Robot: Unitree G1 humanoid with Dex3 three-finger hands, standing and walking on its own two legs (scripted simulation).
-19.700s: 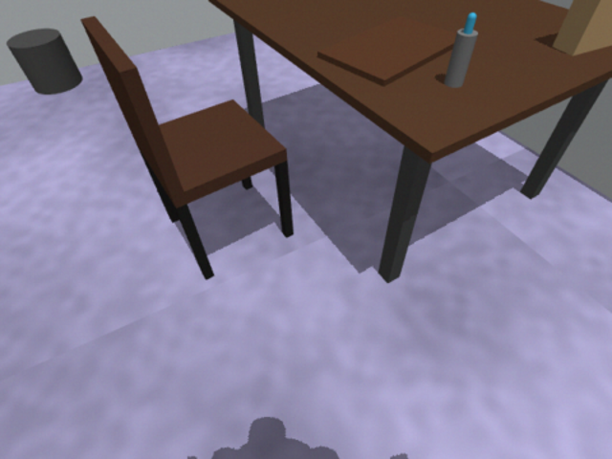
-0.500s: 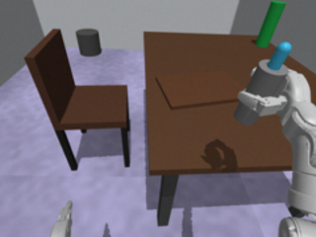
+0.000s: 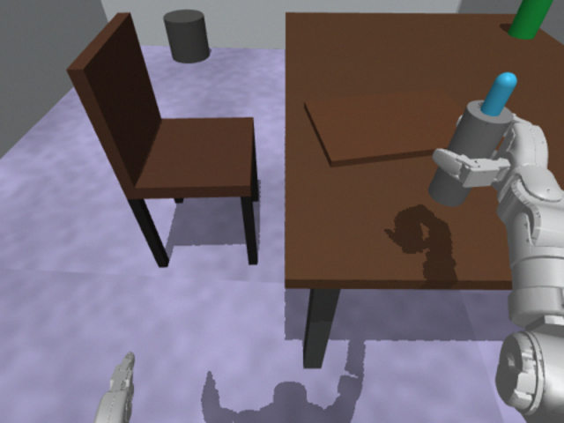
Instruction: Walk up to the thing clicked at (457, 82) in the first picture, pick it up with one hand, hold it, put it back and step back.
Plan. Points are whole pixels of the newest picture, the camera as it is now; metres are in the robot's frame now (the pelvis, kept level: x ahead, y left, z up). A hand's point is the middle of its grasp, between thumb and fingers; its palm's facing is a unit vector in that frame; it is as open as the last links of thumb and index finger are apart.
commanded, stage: crouch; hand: right
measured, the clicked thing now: (473, 143) +0.43 -0.20 +0.21
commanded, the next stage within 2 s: lower in 0.98 s
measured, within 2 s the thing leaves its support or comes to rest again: neither
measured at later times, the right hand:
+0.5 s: hand (456, 153) +0.49 -0.22 +0.15, palm faces +0.20 +0.98 +0.00, open 8.5 cm
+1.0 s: hand (450, 154) +0.52 -0.23 +0.12, palm faces +0.20 +0.98 +0.01, open 8.5 cm
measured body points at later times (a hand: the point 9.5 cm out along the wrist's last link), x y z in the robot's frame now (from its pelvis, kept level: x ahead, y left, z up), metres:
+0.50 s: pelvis +0.01 -0.01 -0.01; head +0.06 -0.01 +0.44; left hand +0.15 +0.25 -0.08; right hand +0.47 -0.27 +0.15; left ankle +0.02 +0.14 -0.73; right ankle +0.03 -0.13 -0.73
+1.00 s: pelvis +0.03 -0.01 -0.01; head +0.09 -0.02 +0.43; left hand +0.17 +0.26 -0.08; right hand +0.50 -0.28 +0.13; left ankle +0.02 +0.14 -0.73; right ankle +0.03 -0.13 -0.73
